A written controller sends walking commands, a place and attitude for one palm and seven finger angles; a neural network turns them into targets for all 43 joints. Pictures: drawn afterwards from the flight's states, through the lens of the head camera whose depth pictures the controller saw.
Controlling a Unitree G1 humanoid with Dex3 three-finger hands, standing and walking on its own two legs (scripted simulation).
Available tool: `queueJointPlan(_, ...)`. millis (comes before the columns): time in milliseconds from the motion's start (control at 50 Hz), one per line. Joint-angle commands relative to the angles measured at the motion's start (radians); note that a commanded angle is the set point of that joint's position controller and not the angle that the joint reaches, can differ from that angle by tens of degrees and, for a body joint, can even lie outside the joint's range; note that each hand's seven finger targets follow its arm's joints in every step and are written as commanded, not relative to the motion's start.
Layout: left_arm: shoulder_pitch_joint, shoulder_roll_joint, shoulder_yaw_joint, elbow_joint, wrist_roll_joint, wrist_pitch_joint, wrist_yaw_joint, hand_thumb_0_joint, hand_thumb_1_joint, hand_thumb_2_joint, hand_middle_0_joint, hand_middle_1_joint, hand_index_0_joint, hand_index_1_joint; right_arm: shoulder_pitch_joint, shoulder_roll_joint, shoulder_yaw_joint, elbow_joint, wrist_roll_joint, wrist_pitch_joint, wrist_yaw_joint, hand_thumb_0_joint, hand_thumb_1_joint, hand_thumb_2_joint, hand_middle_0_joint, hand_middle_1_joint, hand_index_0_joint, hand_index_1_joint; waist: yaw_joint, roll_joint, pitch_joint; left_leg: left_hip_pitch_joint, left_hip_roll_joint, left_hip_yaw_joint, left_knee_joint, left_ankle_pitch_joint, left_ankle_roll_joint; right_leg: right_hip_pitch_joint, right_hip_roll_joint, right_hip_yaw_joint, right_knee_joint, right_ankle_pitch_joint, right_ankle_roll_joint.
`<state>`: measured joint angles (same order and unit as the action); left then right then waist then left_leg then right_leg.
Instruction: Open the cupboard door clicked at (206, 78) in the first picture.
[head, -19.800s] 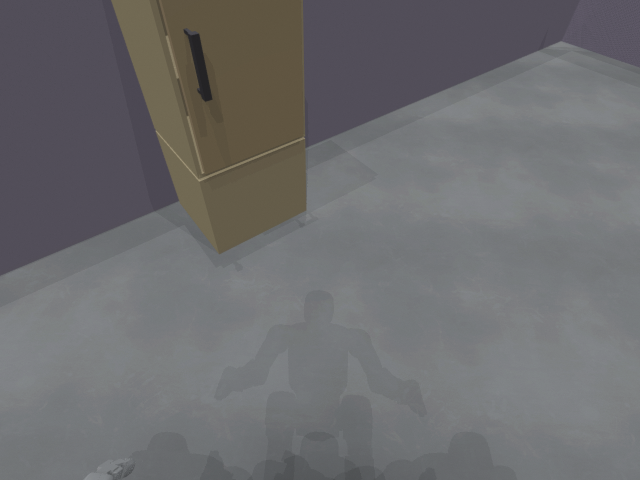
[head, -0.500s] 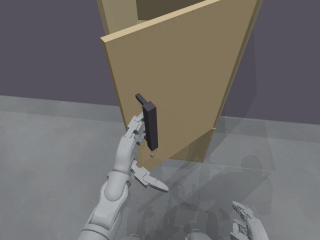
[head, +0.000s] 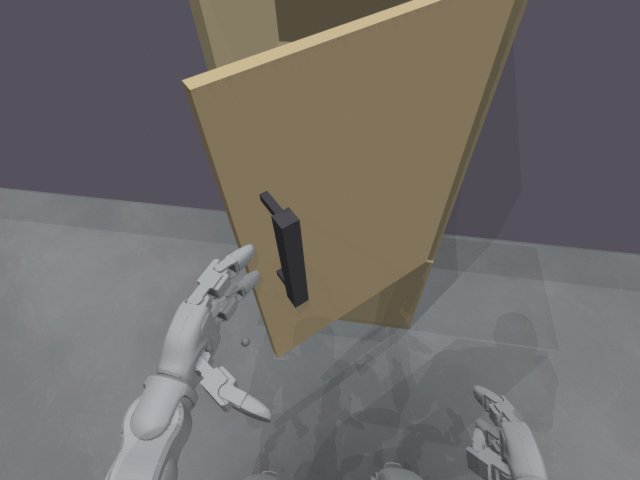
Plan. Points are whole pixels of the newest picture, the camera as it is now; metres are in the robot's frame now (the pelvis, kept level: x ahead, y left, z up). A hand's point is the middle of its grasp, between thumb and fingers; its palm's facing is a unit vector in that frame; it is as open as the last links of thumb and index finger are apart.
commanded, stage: slide the hand sideways off the handle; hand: left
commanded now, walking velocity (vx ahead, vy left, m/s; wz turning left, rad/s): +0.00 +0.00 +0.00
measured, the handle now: (284, 253) +0.38 +0.07 +0.07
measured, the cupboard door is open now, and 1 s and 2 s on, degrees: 43 43 43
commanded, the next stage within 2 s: draw the hand back to the body in 0.20 s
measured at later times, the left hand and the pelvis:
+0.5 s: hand (184, 348) +0.25 +0.16 +0.08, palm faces -0.14 -0.99 -0.06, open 16.3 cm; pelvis +0.00 +0.02 +0.00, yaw +0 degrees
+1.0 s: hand (79, 351) +0.22 +0.23 +0.14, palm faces +0.21 -0.93 -0.29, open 14.9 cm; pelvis +0.01 +0.03 +0.03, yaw +0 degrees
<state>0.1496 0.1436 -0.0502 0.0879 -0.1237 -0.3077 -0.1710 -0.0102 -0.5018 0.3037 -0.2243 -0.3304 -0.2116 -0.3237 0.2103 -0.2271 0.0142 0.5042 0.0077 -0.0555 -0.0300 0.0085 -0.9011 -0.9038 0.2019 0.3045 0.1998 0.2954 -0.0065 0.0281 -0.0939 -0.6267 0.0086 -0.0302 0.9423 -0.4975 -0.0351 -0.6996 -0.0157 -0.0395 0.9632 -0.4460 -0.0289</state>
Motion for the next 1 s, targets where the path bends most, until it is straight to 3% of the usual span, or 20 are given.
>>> queueJointPlan(0, -0.061, 0.129, 0.180, -0.216, -0.065, -0.064, -0.006, 0.000, -0.500, 0.300, -0.150, -0.300, -0.150, -0.300, -0.046, -0.094, -0.038, -0.156, 0.004, -0.065, -0.018, 0.000, -0.900, -0.900, 0.200, 0.300, 0.200, 0.300, 0.020, -0.095, -0.262, -0.029, -0.052, 0.037, -0.089, 0.262, 0.041, 0.336, -0.013, 0.084, -0.169, 0.373, 0.021)
queueJointPlan(120, -0.017, 0.148, 0.177, -0.238, -0.089, -0.083, -0.072, 0.000, -0.500, 0.300, -0.150, -0.300, -0.150, -0.300, -0.035, -0.109, -0.042, -0.160, 0.011, -0.090, -0.022, 0.000, -0.900, -0.900, 0.200, 0.300, 0.200, 0.300, -0.005, -0.080, -0.219, -0.036, -0.049, 0.032, -0.081, 0.243, 0.043, 0.289, -0.010, 0.083, -0.172, 0.341, 0.026)
queueJointPlan(180, -0.096, 0.094, 0.081, -0.272, -0.095, -0.092, -0.119, 0.000, -0.500, 0.300, -0.150, -0.300, -0.150, -0.300, -0.035, -0.119, -0.040, -0.159, 0.014, -0.115, -0.024, 0.000, -0.900, -0.900, 0.200, 0.300, 0.200, 0.300, -0.044, -0.054, -0.197, -0.020, -0.046, 0.018, -0.067, 0.229, 0.048, 0.212, 0.002, 0.062, -0.162, 0.277, 0.019)
queueJointPlan(220, -0.115, 0.100, 0.080, -0.247, -0.104, -0.087, -0.130, 0.000, -0.500, 0.300, -0.150, -0.300, -0.150, -0.300, -0.029, -0.126, -0.042, -0.154, 0.018, -0.131, -0.030, 0.000, -0.900, -0.900, 0.200, 0.300, 0.200, 0.300, -0.051, -0.061, -0.169, -0.034, -0.042, 0.010, -0.062, 0.172, 0.045, 0.161, 0.003, 0.054, -0.171, 0.177, 0.020)
queueJointPlan(280, -0.152, 0.125, 0.095, -0.268, -0.096, -0.077, -0.116, 0.000, -0.500, 0.300, -0.150, -0.300, -0.150, -0.300, -0.033, -0.133, -0.042, -0.154, 0.017, -0.152, -0.035, 0.000, -0.900, -0.900, 0.200, 0.300, 0.200, 0.300, -0.036, -0.038, -0.198, -0.025, -0.043, -0.001, -0.066, 0.159, 0.046, 0.140, 0.006, 0.038, -0.153, 0.130, 0.012)
queueJointPlan(300, -0.119, 0.167, 0.149, -0.284, -0.098, -0.068, -0.100, 0.000, -0.500, 0.300, -0.150, -0.300, -0.150, -0.300, -0.029, -0.131, -0.043, -0.163, 0.017, -0.153, -0.035, 0.000, -0.900, -0.900, 0.200, 0.300, 0.200, 0.300, -0.015, -0.031, -0.222, -0.012, -0.042, -0.001, -0.080, 0.165, 0.044, 0.168, 0.006, 0.032, -0.154, 0.134, 0.010)
queueJointPlan(360, -0.033, 0.201, 0.204, -0.400, -0.091, -0.042, -0.053, 0.000, -0.500, 0.300, -0.150, -0.300, -0.150, -0.300, -0.029, -0.115, -0.038, -0.189, 0.021, -0.156, -0.033, 0.000, -0.900, -0.900, 0.200, 0.300, 0.200, 0.300, 0.028, 0.028, -0.313, 0.065, -0.044, 0.005, -0.122, 0.268, 0.043, 0.261, 0.007, 0.008, -0.138, 0.258, 0.003)
queueJointPlan(380, 0.015, 0.240, 0.243, -0.410, -0.090, -0.027, -0.038, 0.000, -0.500, 0.300, -0.150, -0.300, -0.150, -0.300, -0.025, -0.118, -0.035, -0.191, 0.017, -0.153, -0.033, 0.000, -0.900, -0.900, 0.200, 0.300, 0.200, 0.300, 0.040, 0.008, -0.330, 0.065, -0.041, 0.001, -0.130, 0.295, 0.043, 0.288, 0.011, 0.005, -0.136, 0.282, 0.002)
queueJointPlan(420, 0.052, 0.188, 0.209, -0.432, -0.093, 0.001, -0.026, 0.000, -0.500, 0.300, -0.150, -0.300, -0.150, -0.300, -0.027, -0.105, -0.027, -0.200, 0.024, -0.149, -0.030, 0.000, -0.900, -0.900, 0.200, 0.300, 0.200, 0.300, 0.029, 0.009, -0.275, 0.072, -0.037, 0.006, -0.152, 0.298, 0.039, 0.283, 0.013, -0.008, -0.151, 0.295, 0.005)
queueJointPlan(500, 0.122, 0.163, 0.185, -0.396, -0.104, 0.052, -0.046, 0.000, -0.500, 0.300, -0.150, -0.300, -0.150, -0.300, -0.029, -0.115, -0.021, -0.201, 0.030, -0.150, -0.030, 0.000, -0.900, -0.900, 0.200, 0.300, 0.200, 0.300, 0.006, -0.035, -0.139, 0.055, -0.027, 0.005, -0.181, 0.245, 0.040, 0.253, 0.022, -0.017, -0.199, 0.244, 0.013)
queueJointPlan(580, 0.123, 0.162, 0.161, -0.446, -0.117, 0.090, -0.094, 0.000, -0.500, 0.300, -0.150, -0.300, -0.150, -0.300, -0.035, -0.129, -0.014, -0.204, 0.032, -0.168, -0.036, 0.000, -0.900, -0.900, 0.200, 0.300, 0.200, 0.300, -0.009, -0.025, -0.091, 0.086, -0.025, -0.006, -0.204, 0.223, 0.043, 0.247, 0.026, -0.026, -0.227, 0.212, 0.013)
queueJointPlan(660, 0.131, 0.209, 0.213, -0.573, -0.133, 0.092, -0.097, 0.000, -0.500, 0.300, -0.150, -0.300, -0.150, -0.300, -0.026, -0.123, -0.008, -0.202, 0.029, -0.197, -0.042, 0.000, -0.900, -0.900, 0.200, 0.300, 0.200, 0.300, 0.007, 0.032, -0.149, 0.152, -0.023, -0.019, -0.224, 0.271, 0.037, 0.282, 0.026, -0.039, -0.225, 0.245, 0.011)
queueJointPlan(680, 0.122, 0.240, 0.244, -0.581, -0.133, 0.091, -0.088, 0.000, -0.500, 0.300, -0.150, -0.300, -0.150, -0.300, -0.029, -0.126, -0.009, -0.192, 0.028, -0.201, -0.046, 0.000, -0.900, -0.900, 0.200, 0.300, 0.200, 0.300, 0.007, 0.018, -0.140, 0.157, -0.021, -0.021, -0.225, 0.277, 0.038, 0.289, 0.028, -0.038, -0.229, 0.247, 0.010)
queueJointPlan(780, 0.162, 0.263, 0.306, -0.589, -0.143, 0.094, -0.082, 0.000, -0.325, 0.375, -0.156, -0.300, -0.156, -0.300, -0.032, -0.121, -0.006, -0.165, 0.031, -0.220, -0.051, 0.000, -0.900, -0.900, 0.200, 0.300, 0.200, 0.300, 0.022, 0.022, -0.129, 0.194, -0.020, -0.023, -0.248, 0.325, 0.035, 0.329, 0.030, -0.043, -0.252, 0.290, 0.009)
queueJointPlan(800, 0.132, 0.336, 0.277, -0.664, 0.006, 0.129, 0.074, 0.000, -0.290, 0.390, -0.158, -0.300, -0.158, -0.300, -0.044, -0.104, -0.006, -0.159, 0.014, -0.198, -0.074, 0.000, -0.900, -0.900, 0.200, 0.300, 0.200, 0.300, 0.058, 0.058, -0.104, 0.197, -0.016, -0.005, -0.304, 0.313, 0.043, 0.373, 0.003, 0.004, -0.305, 0.263, 0.001)
queueJointPlan(820, 0.204, 0.248, 0.240, -0.639, 0.026, 0.163, 0.148, 0.000, -0.255, 0.405, -0.159, -0.300, -0.159, -0.300, -0.024, -0.087, 0.001, -0.160, 0.007, -0.191, -0.078, 0.000, -0.900, -0.900, 0.200, 0.300, 0.200, 0.300, 0.033, 0.060, -0.039, 0.199, -0.015, -0.007, -0.324, 0.283, 0.037, 0.351, -0.001, -0.008, -0.327, 0.229, 0.004)
queueJointPlan(840, 0.233, 0.211, 0.213, -0.631, 0.038, 0.183, 0.181, 0.000, -0.220, 0.420, -0.160, -0.300, -0.160, -0.300, -0.022, -0.089, 0.002, -0.159, 0.006, -0.187, -0.076, 0.000, -0.900, -0.900, 0.200, 0.300, 0.200, 0.300, 0.027, 0.036, -0.007, 0.194, -0.013, -0.012, -0.333, 0.270, 0.035, 0.342, -0.001, -0.015, -0.337, 0.218, 0.006)
queueJointPlan(860, 0.246, 0.200, 0.202, -0.635, 0.055, 0.195, 0.207, 0.000, -0.185, 0.435, -0.161, -0.300, -0.161, -0.300, -0.024, -0.089, 0.004, -0.149, 0.004, -0.177, -0.074, 0.000, -0.900, -0.900, 0.200, 0.300, 0.200, 0.300, 0.029, 0.059, 0.003, 0.211, -0.011, -0.012, -0.343, 0.292, 0.036, 0.362, -0.003, -0.018, -0.347, 0.228, 0.005)
queueJointPlan(880, 0.264, 0.216, 0.215, -0.620, 0.068, 0.205, 0.229, 0.000, -0.150, 0.450, -0.162, -0.300, -0.162, -0.300, -0.038, -0.092, 0.002, -0.139, 0.005, -0.169, -0.075, 0.000, -0.900, -0.900, 0.200, 0.300, 0.200, 0.300, 0.035, 0.024, 0.010, 0.225, -0.007, -0.010, -0.355, 0.304, 0.040, 0.382, 0.000, -0.015, -0.373, 0.237, 0.004)
queueJointPlan(980, 0.244, 0.283, 0.272, -0.674, 0.099, 0.203, 0.290, 0.000, 0.025, 0.525, -0.169, -0.300, -0.169, -0.300, -0.066, -0.095, 0.005, -0.114, -0.008, -0.161, -0.084, 0.000, -0.900, -0.900, 0.200, 0.300, 0.200, 0.300, 0.043, 0.029, -0.019, 0.317, -0.009, 0.004, -0.416, 0.353, 0.043, 0.473, -0.005, -0.017, -0.427, 0.286, 0.006)
